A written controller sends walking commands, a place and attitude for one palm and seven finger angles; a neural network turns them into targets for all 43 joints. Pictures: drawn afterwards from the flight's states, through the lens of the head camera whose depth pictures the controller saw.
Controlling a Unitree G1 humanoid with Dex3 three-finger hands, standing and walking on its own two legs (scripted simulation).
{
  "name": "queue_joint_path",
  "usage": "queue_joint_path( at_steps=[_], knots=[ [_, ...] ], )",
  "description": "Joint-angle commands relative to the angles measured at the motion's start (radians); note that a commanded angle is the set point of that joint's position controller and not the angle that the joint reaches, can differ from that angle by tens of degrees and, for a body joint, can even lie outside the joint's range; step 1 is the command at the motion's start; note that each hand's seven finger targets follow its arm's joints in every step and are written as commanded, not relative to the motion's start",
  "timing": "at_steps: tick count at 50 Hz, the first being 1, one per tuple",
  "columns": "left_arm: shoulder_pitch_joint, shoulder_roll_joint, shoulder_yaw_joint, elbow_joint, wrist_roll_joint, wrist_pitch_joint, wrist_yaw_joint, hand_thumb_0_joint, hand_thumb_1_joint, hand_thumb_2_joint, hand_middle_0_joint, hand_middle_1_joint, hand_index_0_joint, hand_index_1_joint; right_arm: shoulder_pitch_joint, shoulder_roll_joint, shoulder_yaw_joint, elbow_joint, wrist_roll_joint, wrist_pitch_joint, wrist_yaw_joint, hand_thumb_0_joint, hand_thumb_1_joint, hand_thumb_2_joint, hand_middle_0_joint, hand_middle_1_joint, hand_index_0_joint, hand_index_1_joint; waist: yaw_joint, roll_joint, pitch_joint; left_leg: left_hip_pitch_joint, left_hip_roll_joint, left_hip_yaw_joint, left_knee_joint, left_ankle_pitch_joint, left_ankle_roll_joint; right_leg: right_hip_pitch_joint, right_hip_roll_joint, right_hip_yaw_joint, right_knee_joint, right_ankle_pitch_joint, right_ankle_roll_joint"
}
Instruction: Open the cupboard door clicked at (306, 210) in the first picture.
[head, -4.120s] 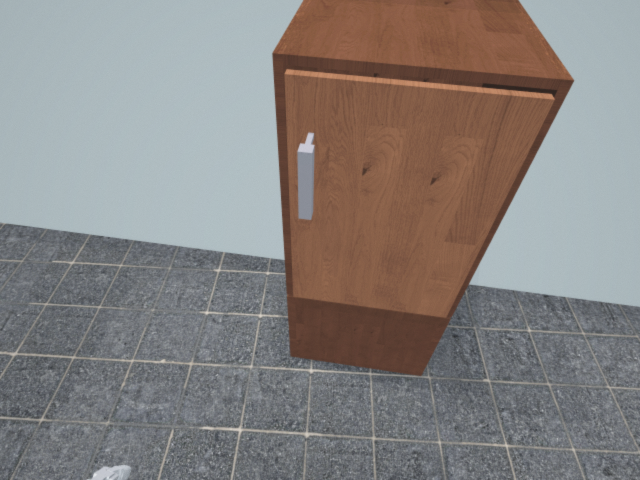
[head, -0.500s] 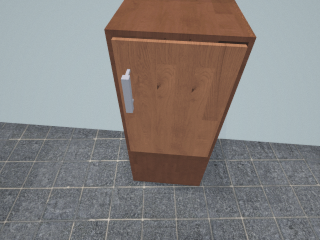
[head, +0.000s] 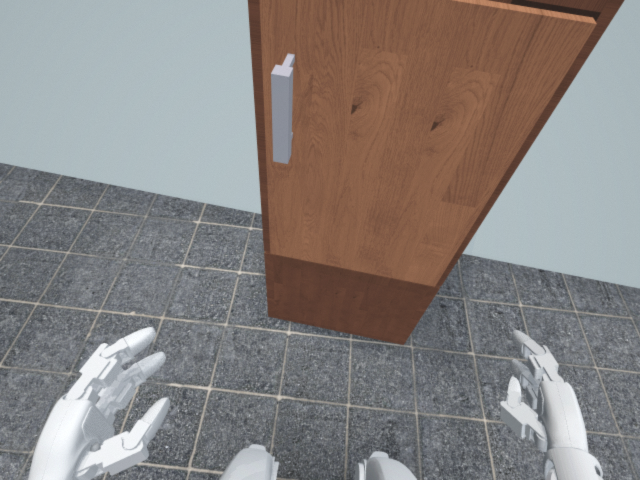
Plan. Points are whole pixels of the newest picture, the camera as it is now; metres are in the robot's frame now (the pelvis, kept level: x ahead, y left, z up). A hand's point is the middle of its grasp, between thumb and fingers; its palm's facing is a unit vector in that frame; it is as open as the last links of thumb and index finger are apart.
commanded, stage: raise the hand with hooked fingers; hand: left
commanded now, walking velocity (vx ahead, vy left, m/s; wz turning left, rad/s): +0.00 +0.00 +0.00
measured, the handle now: (285, 110) +0.59 +0.12 +0.13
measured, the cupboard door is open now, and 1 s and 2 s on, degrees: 0 0 0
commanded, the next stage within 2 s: move the hooked fingers beside the handle in 1.62 s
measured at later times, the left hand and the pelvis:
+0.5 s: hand (96, 336) +0.23 +0.26 +0.09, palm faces -0.01 -1.00 -0.09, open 11.9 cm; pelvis +0.00 +0.03 +0.01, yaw +0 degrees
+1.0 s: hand (80, 268) +0.28 +0.28 +0.13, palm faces -0.04 -1.00 -0.06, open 13.9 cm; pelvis +0.01 +0.02 +0.04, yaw +0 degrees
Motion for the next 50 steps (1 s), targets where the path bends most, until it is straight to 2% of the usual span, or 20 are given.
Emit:
queue_joint_path(
  at_steps=[1,4,5,8,9,11,14,16,19,21,24,29,30,33,36,39,42,46,48,50],
  knots=[
    [-0.222,0.134,0.010,-0.520,-0.013,-0.138,0.047,0.000,0.317,0.650,-0.242,-0.675,-0.242,-0.675,0.032,-0.073,0.007,-0.069,-0.013,-0.028,-0.012,0.000,-0.900,-0.900,0.200,0.300,0.200,0.300,-0.068,0.259,-0.240,0.133,-0.021,0.032,-0.117,0.369,0.054,0.087,0.026,0.005,-0.120,0.274,-0.032],
    [-0.262,0.122,-0.043,-0.412,-0.001,-0.070,0.010,0.000,0.247,0.620,-0.247,-0.720,-0.247,-0.720,0.030,-0.098,0.022,-0.045,-0.002,-0.028,-0.023,0.000,-0.900,-0.900,0.200,0.300,0.200,0.300,-0.114,0.188,-0.153,0.078,-0.013,-0.004,-0.111,0.292,0.053,0.025,0.042,-0.018,-0.132,0.194,-0.027],
    [-0.259,0.140,-0.044,-0.375,0.016,-0.033,-0.005,0.000,0.223,0.610,-0.248,-0.735,-0.248,-0.735,0.032,-0.103,0.019,-0.044,0.006,-0.026,-0.026,0.000,-0.900,-0.900,0.200,0.300,0.200,0.300,-0.115,0.143,-0.152,0.059,-0.012,-0.007,-0.126,0.246,0.051,0.032,0.038,-0.020,-0.149,0.155,-0.019],
    [-0.148,0.210,0.041,-0.251,0.018,0.128,-0.040,0.000,0.153,0.580,-0.253,-0.780,-0.253,-0.780,0.017,-0.114,0.020,-0.083,0.025,-0.003,-0.035,0.000,-0.900,-0.900,0.200,0.300,0.200,0.300,-0.067,0.072,-0.186,0.031,-0.022,0.000,-0.191,0.186,0.051,0.113,0.030,-0.019,-0.208,0.078,-0.013],
    [-0.129,0.248,0.099,-0.219,0.000,0.175,-0.049,0.000,0.130,0.570,-0.255,-0.795,-0.255,-0.795,-0.001,-0.113,0.024,-0.095,0.027,0.003,-0.037,0.000,-0.900,-0.900,0.200,0.300,0.200,0.300,-0.030,0.099,-0.208,0.041,-0.031,0.004,-0.203,0.218,0.047,0.158,0.031,-0.023,-0.202,0.103,-0.020],
    [-0.102,0.266,0.156,-0.284,-0.036,0.231,-0.038,0.000,0.083,0.550,-0.258,-0.825,-0.258,-0.825,-0.017,-0.097,0.033,-0.131,0.029,0.017,-0.040,0.000,-0.900,-0.900,0.200,0.300,0.200,0.300,0.003,0.096,-0.275,0.082,-0.031,0.012,-0.235,0.277,0.043,0.224,0.022,-0.040,-0.202,0.161,-0.015],
    [-0.124,0.274,0.235,-0.351,-0.099,0.220,0.022,0.000,0.013,0.520,-0.263,-0.870,-0.263,-0.870,-0.025,-0.067,0.049,-0.143,0.016,0.017,-0.042,0.000,-0.900,-0.900,0.200,0.300,0.200,0.300,0.035,0.056,-0.286,0.093,-0.029,0.005,-0.256,0.356,0.034,0.284,0.033,-0.057,-0.194,0.232,-0.019],
    [-0.147,0.249,0.223,-0.382,-0.102,0.170,0.057,0.000,-0.033,0.500,-0.267,-0.900,-0.267,-0.900,0.003,-0.064,0.049,-0.128,0.015,0.008,-0.040,0.000,-0.900,-0.900,0.200,0.300,0.200,0.300,0.013,0.069,-0.258,0.108,-0.024,0.008,-0.265,0.348,0.029,0.247,0.033,-0.061,-0.203,0.222,-0.016],
    [-0.219,0.212,0.146,-0.345,-0.069,0.114,0.064,0.000,-0.103,0.470,-0.272,-0.945,-0.272,-0.945,0.028,-0.083,0.050,-0.102,0.009,-0.004,-0.032,0.000,-0.900,-0.900,0.200,0.300,0.200,0.300,-0.034,0.096,-0.159,0.098,-0.020,0.004,-0.261,0.302,0.027,0.169,0.039,-0.061,-0.208,0.172,-0.021],
    [-0.249,0.209,0.101,-0.290,-0.040,0.108,0.036,0.000,-0.150,0.450,-0.275,-0.975,-0.275,-0.975,0.055,-0.102,0.049,-0.090,0.015,-0.007,-0.029,0.000,-0.900,-0.900,0.200,0.300,0.200,0.300,-0.064,0.115,-0.136,0.099,-0.019,0.002,-0.271,0.240,0.029,0.133,0.035,-0.057,-0.225,0.119,-0.017],
    [-0.293,0.261,0.101,-0.241,-0.031,0.137,-0.021,0.000,-0.220,0.420,-0.280,-1.020,-0.280,-1.020,0.065,-0.128,0.047,-0.091,0.027,-0.015,-0.037,0.000,-0.900,-0.900,0.200,0.300,0.200,0.300,-0.069,0.131,-0.133,0.113,-0.020,-0.003,-0.285,0.200,0.036,0.148,0.033,-0.045,-0.248,0.093,-0.021],
    [-0.395,0.421,0.255,-0.321,-0.072,0.155,-0.031,0.000,-0.337,0.370,-0.288,-1.095,-0.288,-1.095,0.056,-0.131,0.054,-0.098,0.024,-0.020,-0.057,0.000,-0.900,-0.900,0.200,0.300,0.200,0.300,-0.022,0.192,-0.227,0.189,-0.020,-0.008,-0.315,0.291,0.036,0.250,0.034,-0.045,-0.256,0.160,-0.030],
    [-0.395,0.409,0.260,-0.341,-0.081,0.150,-0.025,0.000,-0.360,0.360,-0.290,-1.110,-0.290,-1.110,0.054,-0.122,0.058,-0.100,0.025,-0.018,-0.058,0.000,-0.900,-0.900,0.200,0.300,0.200,0.300,-0.016,0.199,-0.244,0.213,-0.017,-0.008,-0.325,0.334,0.031,0.267,0.034,-0.052,-0.255,0.191,-0.031],
    [-0.383,0.380,0.265,-0.297,-0.104,0.147,-0.003,0.000,-0.430,0.330,-0.295,-1.155,-0.295,-1.155,0.056,-0.114,0.062,-0.089,0.027,-0.017,-0.055,0.000,-0.900,-0.900,0.200,0.300,0.200,0.300,-0.015,0.223,-0.200,0.222,-0.016,0.001,-0.333,0.358,0.024,0.275,0.036,-0.055,-0.271,0.227,-0.028],
    [-0.415,0.351,0.223,-0.193,-0.090,0.193,-0.019,0.000,-0.500,0.300,-0.300,-1.200,-0.300,-1.200,0.067,-0.122,0.064,-0.083,0.031,-0.005,-0.049,0.000,-0.900,-0.900,0.200,0.300,0.200,0.300,-0.035,0.215,-0.144,0.218,-0.013,0.004,-0.345,0.364,0.022,0.264,0.040,-0.058,-0.288,0.252,-0.025],
    [-0.465,0.345,0.190,-0.088,-0.077,0.261,-0.061,0.000,-0.500,0.300,-0.300,-1.200,-0.300,-1.200,0.074,-0.137,0.065,-0.089,0.035,0.005,-0.052,0.000,-0.900,-0.900,0.200,0.300,0.200,0.300,-0.047,0.166,-0.104,0.198,-0.018,0.009,-0.356,0.331,0.030,0.273,0.041,-0.048,-0.320,0.246,-0.024],
    [-0.565,0.398,0.211,-0.089,-0.070,0.287,-0.096,0.000,-0.500,0.300,-0.300,-1.200,-0.300,-1.200,0.072,-0.143,0.065,-0.095,0.036,0.010,-0.060,0.000,-0.900,-0.900,0.200,0.300,0.200,0.300,-0.049,0.142,-0.153,0.226,-0.018,0.011,-0.367,0.329,0.036,0.297,0.036,-0.041,-0.339,0.250,-0.019],
    [-0.685,0.479,0.298,-0.113,-0.097,0.241,-0.108,0.000,-0.500,0.300,-0.300,-1.200,-0.300,-1.200,0.069,-0.134,0.072,-0.085,0.028,0.010,-0.072,0.000,-0.900,-0.900,0.200,0.300,0.200,0.300,-0.040,0.130,-0.223,0.273,-0.022,0.018,-0.365,0.382,0.040,0.358,0.039,-0.025,-0.348,0.302,-0.022],
    [-0.711,0.487,0.316,-0.077,-0.103,0.218,-0.106,0.000,-0.500,0.300,-0.300,-1.200,-0.300,-1.200,0.069,-0.131,0.076,-0.075,0.026,0.009,-0.077,0.000,-0.900,-0.900,0.200,0.300,0.200,0.300,-0.038,0.112,-0.207,0.266,-0.021,0.019,-0.372,0.366,0.038,0.359,0.040,-0.024,-0.353,0.286,-0.020],
    [-0.745,0.499,0.316,-0.035,-0.098,0.215,-0.112,0.000,-0.500,0.300,-0.300,-1.200,-0.300,-1.200,0.063,-0.130,0.081,-0.067,0.027,0.016,-0.079,0.000,-0.900,-0.900,0.200,0.300,0.200,0.300,-0.036,0.153,-0.184,0.266,-0.022,0.022,-0.381,0.350,0.036,0.359,0.038,-0.019,-0.363,0.265,-0.024]
  ],
)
